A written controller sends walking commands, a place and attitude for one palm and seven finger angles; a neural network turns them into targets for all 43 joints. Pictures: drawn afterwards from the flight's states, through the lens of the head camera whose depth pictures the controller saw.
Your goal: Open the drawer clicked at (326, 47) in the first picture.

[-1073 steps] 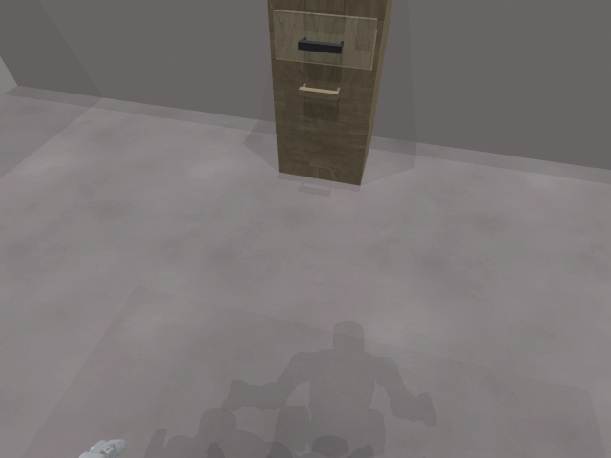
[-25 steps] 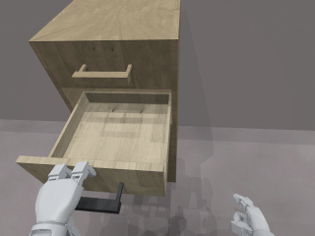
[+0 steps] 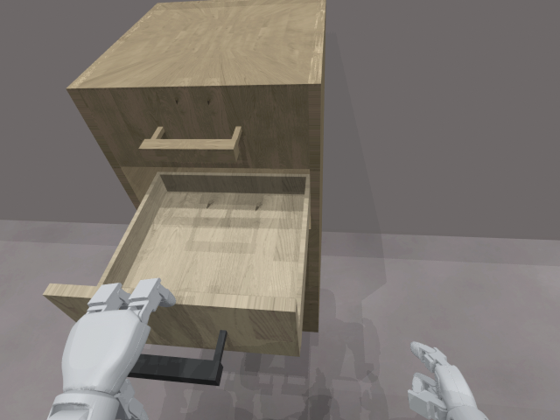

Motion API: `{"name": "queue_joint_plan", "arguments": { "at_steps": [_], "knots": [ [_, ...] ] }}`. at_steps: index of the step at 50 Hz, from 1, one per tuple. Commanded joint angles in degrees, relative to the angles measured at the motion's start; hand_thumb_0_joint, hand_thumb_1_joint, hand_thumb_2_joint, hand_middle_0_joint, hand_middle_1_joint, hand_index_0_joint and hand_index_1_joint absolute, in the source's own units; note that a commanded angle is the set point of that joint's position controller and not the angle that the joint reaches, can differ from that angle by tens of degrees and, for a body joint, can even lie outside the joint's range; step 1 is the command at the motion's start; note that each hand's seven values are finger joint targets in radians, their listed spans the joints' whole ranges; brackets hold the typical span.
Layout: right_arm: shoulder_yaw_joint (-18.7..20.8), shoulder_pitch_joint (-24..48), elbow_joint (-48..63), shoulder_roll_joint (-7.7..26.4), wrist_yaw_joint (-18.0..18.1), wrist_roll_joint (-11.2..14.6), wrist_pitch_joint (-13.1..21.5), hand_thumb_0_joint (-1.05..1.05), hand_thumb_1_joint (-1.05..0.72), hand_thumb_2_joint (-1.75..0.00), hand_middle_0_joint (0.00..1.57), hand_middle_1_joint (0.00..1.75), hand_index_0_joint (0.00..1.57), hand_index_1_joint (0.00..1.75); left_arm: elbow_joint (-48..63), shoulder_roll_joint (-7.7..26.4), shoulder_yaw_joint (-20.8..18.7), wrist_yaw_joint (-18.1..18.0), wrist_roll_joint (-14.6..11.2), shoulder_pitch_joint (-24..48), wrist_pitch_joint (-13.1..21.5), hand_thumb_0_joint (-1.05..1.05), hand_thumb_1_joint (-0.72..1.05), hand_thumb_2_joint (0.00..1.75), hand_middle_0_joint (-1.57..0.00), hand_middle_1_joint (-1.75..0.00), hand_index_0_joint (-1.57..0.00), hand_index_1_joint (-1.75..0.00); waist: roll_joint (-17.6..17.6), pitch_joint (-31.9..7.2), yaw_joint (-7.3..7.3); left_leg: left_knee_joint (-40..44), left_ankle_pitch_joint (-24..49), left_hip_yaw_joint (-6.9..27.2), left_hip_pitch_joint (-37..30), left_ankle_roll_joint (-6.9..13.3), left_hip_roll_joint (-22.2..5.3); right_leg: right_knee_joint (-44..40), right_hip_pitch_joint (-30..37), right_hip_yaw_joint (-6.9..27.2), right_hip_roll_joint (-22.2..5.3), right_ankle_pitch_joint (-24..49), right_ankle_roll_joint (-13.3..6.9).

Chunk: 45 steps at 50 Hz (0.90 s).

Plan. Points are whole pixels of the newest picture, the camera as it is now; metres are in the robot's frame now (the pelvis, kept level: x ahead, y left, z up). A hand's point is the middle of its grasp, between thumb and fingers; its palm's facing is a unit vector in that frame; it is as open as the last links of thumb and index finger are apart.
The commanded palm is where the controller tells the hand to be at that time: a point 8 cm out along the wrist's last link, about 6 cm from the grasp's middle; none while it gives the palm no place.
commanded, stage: lift the hand off the handle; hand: left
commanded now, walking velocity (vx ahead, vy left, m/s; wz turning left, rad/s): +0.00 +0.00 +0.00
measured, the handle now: (173, 351) +0.23 +0.21 -0.05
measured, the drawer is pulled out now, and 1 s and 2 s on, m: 0.30 0.30 0.30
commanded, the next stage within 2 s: draw the hand back to the body in 0.60 s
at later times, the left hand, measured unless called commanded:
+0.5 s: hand (124, 336) +0.19 +0.21 +0.09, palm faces +0.06 -0.17 -0.98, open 13.8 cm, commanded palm +0.17 +0.21 +0.15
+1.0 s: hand (102, 334) +0.19 +0.23 +0.10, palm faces +0.06 -0.14 -0.99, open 13.8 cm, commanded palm +0.16 +0.23 +0.16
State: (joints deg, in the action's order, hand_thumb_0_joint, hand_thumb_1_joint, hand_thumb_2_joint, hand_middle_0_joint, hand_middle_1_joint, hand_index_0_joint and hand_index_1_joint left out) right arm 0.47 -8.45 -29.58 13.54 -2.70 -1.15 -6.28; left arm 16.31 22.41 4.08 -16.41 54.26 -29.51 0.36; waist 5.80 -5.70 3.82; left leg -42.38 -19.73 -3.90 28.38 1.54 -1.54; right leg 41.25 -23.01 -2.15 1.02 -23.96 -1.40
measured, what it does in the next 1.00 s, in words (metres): stands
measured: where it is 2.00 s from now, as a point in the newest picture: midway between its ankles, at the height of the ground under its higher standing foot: outside the picture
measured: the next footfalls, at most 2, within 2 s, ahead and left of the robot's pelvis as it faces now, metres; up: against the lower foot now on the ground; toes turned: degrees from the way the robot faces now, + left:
none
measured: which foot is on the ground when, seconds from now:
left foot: down 0.00-1.00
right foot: down 0.00-1.00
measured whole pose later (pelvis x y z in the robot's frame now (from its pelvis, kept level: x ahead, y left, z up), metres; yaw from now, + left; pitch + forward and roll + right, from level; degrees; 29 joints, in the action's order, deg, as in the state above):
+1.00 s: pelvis +0.00 +0.01 +0.02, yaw +0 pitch +2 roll -1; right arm -0.7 -6.3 -30.1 14.4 -1.7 0.2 -7.1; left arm 24.2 26.5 0.0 -9.1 50.1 -28.6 -1.8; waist 6.3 -2.4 5.6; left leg -34.5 -16.3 -3.9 20.7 1.9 -0.9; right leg 32.3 -14.9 -2.1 0.8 -19.9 -0.8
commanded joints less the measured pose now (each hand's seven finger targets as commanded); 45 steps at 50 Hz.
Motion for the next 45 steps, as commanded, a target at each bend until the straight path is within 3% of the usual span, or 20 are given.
{"name": "queue_joint_plan", "arguments": {
  "at_steps": [1, 8, 9, 12, 13, 14, 19, 23, 24, 27, 28, 29, 32, 33, 34, 38, 39, 43, 44, 45],
  "knots": [
    [1.8, 8.1, 10.2, 4.9, 0.5, 0.3, 2.7, 0.0, -0.9, -0.9, 0.2, 0.3, 0.2, 0.3, 13.5, 7.8, -6.0, -1.6, 0.3, 4.1, 0.7, 0.0, -0.5, 0.3, -0.3, -1.2, -0.3, -1.2, -4.2, -5.9, -0.05, 5.2, 12.0, 3.8, -12.9, 0.8, 0.2, -8.4, -4.2, 2.0, -0.4, 14.0, -1.1],
    [1.4, 8.8, 10.1, 5.1, 0.2, 0.5, 2.5, 0.0, -0.9, -0.9, 0.2, 0.3, 0.2, 0.3, 14.6, 10.0, -8.4, -0.2, 0.0, 1.9, -0.1, 0.0, -0.5, 0.3, -0.3, -1.2, -0.3, -1.2, -4.4, -7.3, 1.55, 5.6, 15.2, 3.2, -14.2, 0.6, 0.5, -9.5, -1.6, 2.8, -0.3, 18.3, -1.1],
    [1.4, 9.2, 10.4, 5.0, 0.3, 0.9, 2.5, 0.0, -0.9, -0.9, 0.2, 0.3, 0.2, 0.3, 15.2, 8.7, -7.2, 0.0, -0.7, 1.7, -0.3, 0.0, -0.5, 0.3, -0.3, -1.2, -0.3, -1.2, -4.5, -5.7, 0.66, 6.2, 14.6, 3.5, -13.9, 0.5, 0.3, -9.7, -1.2, 2.7, -0.7, 18.2, -0.9],
    [1.2, 10.3, 10.4, 5.2, 0.5, 1.3, 2.4, 0.0, -0.9, -0.9, 0.2, 0.3, 0.2, 0.3, 15.5, 9.5, -8.1, 1.1, -1.6, 3.0, -0.8, 0.0, -0.5, 0.3, -0.3, -1.2, -0.3, -1.2, -4.4, -4.1, 0.85, 7.4, 12.8, 3.6, -14.0, 0.5, 0.3, -11.2, -0.9, 3.2, -0.7, 15.8, -1.0],
    [1.0, 9.6, 10.3, 5.2, 0.5, 0.8, 2.4, 0.0, -0.9, -0.9, 0.2, 0.3, 0.2, 0.3, 16.6, 10.3, -8.2, 1.5, -1.0, 4.2, -0.7, 0.0, -0.5, 0.3, -0.3, -1.2, -0.3, -1.2, -3.3, -6.3, 1.53, 7.3, 13.8, 3.4, -15.3, 0.8, 0.5, -11.2, -0.8, 2.6, -0.6, 16.2, -0.9],
    [1.2, 9.8, 10.1, 5.0, 0.8, 1.2, 2.4, 0.0, -0.9, -0.9, 0.2, 0.3, 0.2, 0.3, 16.1, 10.0, -8.1, 1.8, -1.6, 4.3, -0.8, 0.0, -0.5, 0.3, -0.3, -1.2, -0.3, -1.2, -3.8, -4.3, 0.64, 7.7, 13.3, 3.5, -15.1, 0.7, 0.3, -11.6, -0.5, 2.9, -0.9, 16.3, -0.8],
    [1.0, 10.1, 9.7, 5.1, 1.1, 1.3, 2.4, 0.0, -0.9, -0.9, 0.2, 0.3, 0.2, 0.3, 16.6, 8.9, -6.2, 3.7, -2.3, 7.6, -0.4, 0.0, -0.5, 0.3, -0.3, -1.2, -0.3, -1.2, -3.6, -2.6, 0.19, 9.1, 12.0, 3.9, -16.3, 0.8, 0.2, -13.3, -1.0, 2.3, -0.8, 13.1, -0.6],
    [0.6, 9.8, 9.8, 5.1, 1.0, 0.9, 2.5, 0.0, -0.9, -0.9, 0.2, 0.3, 0.2, 0.3, 17.2, 10.7, -7.7, 4.4, -1.3, 8.6, -0.6, 0.0, -0.5, 0.3, -0.3, -1.2, -0.3, -1.2, -2.9, -5.5, 1.69, 9.7, 13.4, 3.8, -18.0, 0.7, 0.3, -13.9, 0.3, 2.0, -0.7, 12.9, -0.9],
    [0.9, 10.5, 9.8, 5.1, 1.2, 1.4, 2.3, 0.0, -0.9, -0.9, 0.2, 0.3, 0.2, 0.3, 17.8, 10.1, -7.1, 4.4, -1.9, 9.4, -0.7, 0.0, -0.5, 0.3, -0.3, -1.2, -0.3, -1.2, -3.3, -4.5, 0.95, 10.4, 13.3, 3.9, -17.7, 0.6, 0.1, -13.9, 1.1, 2.2, -0.8, 13.4, -0.9],
    [0.6, 11.8, 9.8, 5.2, 1.0, 2.0, 2.4, 0.0, -0.9, -0.9, 0.2, 0.3, 0.2, 0.3, 14.9, 10.8, -9.5, 4.8, -2.7, 5.4, -1.7, 0.0, -0.5, 0.3, -0.3, -1.2, -0.3, -1.2, -4.1, -3.0, 1.87, 10.9, 14.7, 4.0, -17.0, 0.3, 0.1, -14.4, 2.5, 3.1, -0.5, 16.0, -1.2],
    [0.4, 10.6, 9.5, 5.3, 0.7, 1.5, 2.2, 0.0, -0.9, -0.9, 0.2, 0.3, 0.2, 0.3, 15.2, 10.3, -8.4, 5.1, -1.9, 5.2, -1.7, 0.0, -0.5, 0.3, -0.3, -1.2, -0.3, -1.2, -3.9, -5.6, 2.34, 10.7, 16.2, 3.6, -17.3, 0.4, 0.3, -13.5, 3.2, 1.8, -0.5, 17.3, -0.9],
    [0.7, 11.2, 9.8, 5.1, 0.6, 1.9, 2.0, 0.0, -0.9, -0.9, 0.2, 0.3, 0.2, 0.3, 16.1, 9.2, -7.4, 5.1, -2.5, 5.2, -1.8, 0.0, -0.5, 0.3, -0.3, -1.2, -0.3, -1.2, -4.2, -3.7, 1.44, 11.1, 16.3, 3.7, -16.8, 0.2, 0.0, -13.5, 2.9, 1.9, -0.6, 17.4, -0.8],
    [0.7, 11.9, 10.5, 5.6, 0.4, 2.0, 2.2, 0.0, -0.9, -0.9, 0.2, 0.3, 0.2, 0.3, 18.0, 10.3, -8.7, 5.2, -3.0, 3.5, -2.1, 0.0, -0.5, 0.3, -0.3, -1.2, -0.3, -1.2, -3.8, -4.4, 1.89, 11.0, 17.4, 3.7, -17.0, 0.2, -0.2, -13.6, 3.8, 3.0, -0.4, 19.1, -1.0],
    [0.5, 10.4, 10.5, 5.5, 0.2, 1.4, 2.0, 0.0, -0.9, -0.9, 0.2, 0.3, 0.2, 0.3, 18.5, 9.8, -7.6, 5.2, -2.2, 3.3, -1.9, 0.0, -0.5, 0.3, -0.3, -1.2, -0.3, -1.2, -3.6, -7.4, 2.42, 10.7, 18.5, 3.5, -17.7, 0.4, 0.1, -13.1, 4.0, 1.9, -0.6, 19.6, -0.8],
    [0.8, 10.9, 10.4, 5.4, 0.4, 1.7, 1.9, 0.0, -0.9, -0.9, 0.2, 0.3, 0.2, 0.3, 19.1, 8.8, -6.6, 5.1, -2.6, 4.5, -1.9, 0.0, -0.5, 0.3, -0.3, -1.2, -0.3, -1.2, -4.3, -4.7, 1.22, 10.8, 17.6, 3.5, -17.4, 0.3, -0.2, -13.4, 3.0, 2.3, -0.7, 19.0, -0.7],
    [0.7, 9.9, 10.3, 5.6, 0.5, 0.9, 2.0, 0.0, -0.9, -0.9, 0.2, 0.3, 0.2, 0.3, 20.9, 11.6, -9.5, 4.0, -1.5, 4.5, -1.0, 0.0, -0.5, 0.3, -0.3, -1.2, -0.3, -1.2, -3.5, -7.3, 2.3, 10.2, 17.8, 3.7, -18.4, 0.4, -0.1, -13.3, 2.6, 2.2, -0.5, 17.9, -1.0],
    [1.0, 10.3, 10.3, 5.5, 0.7, 1.4, 2.1, 0.0, -0.9, -0.9, 0.2, 0.3, 0.2, 0.3, 20.3, 11.0, -9.5, 3.7, -2.1, 3.4, -1.0, 0.0, -0.5, 0.3, -0.3, -1.2, -0.3, -1.2, -4.2, -4.9, 1.63, 10.1, 17.2, 3.6, -18.0, 0.3, -0.2, -13.7, 2.3, 2.7, -0.7, 18.2, -0.9],
    [0.8, 10.2, 9.9, 5.6, 1.0, 1.2, 2.1, 0.0, -0.9, -0.9, 0.2, 0.3, 0.2, 0.3, 19.5, 12.1, -10.9, 3.8, -2.2, 3.9, -1.4, 0.0, -0.5, 0.3, -0.3, -1.2, -0.3, -1.2, -3.9, -6.2, 2.16, 10.2, 16.9, 3.8, -18.9, 0.5, 0.0, -14.0, 2.6, 2.3, -0.7, 17.7, -0.8],
    [1.0, 10.6, 9.7, 5.6, 1.2, 1.8, 2.0, 0.0, -0.9, -0.9, 0.2, 0.3, 0.2, 0.3, 19.1, 11.7, -10.5, 4.1, -3.1, 4.0, -1.5, 0.0, -0.5, 0.3, -0.3, -1.2, -0.3, -1.2, -4.0, -3.7, 1.12, 10.5, 16.0, 3.7, -18.3, 0.4, -0.1, -14.6, 2.3, 2.8, -0.9, 17.6, -0.6],
    [1.0, 10.5, 9.4, 5.9, 1.3, 1.4, 1.8, 0.0, -0.9, -0.9, 0.2, 0.3, 0.2, 0.3, 18.4, 12.8, -11.1, 4.6, -3.0, 5.1, -1.5, 0.0, -0.5, 0.3, -0.3, -1.2, -0.3, -1.2, -4.3, -4.1, 1.72, 10.8, 16.1, 3.7, -18.6, 0.5, 0.1, -14.8, 2.4, 2.3, -0.7, 17.3, -0.4]
  ]
}}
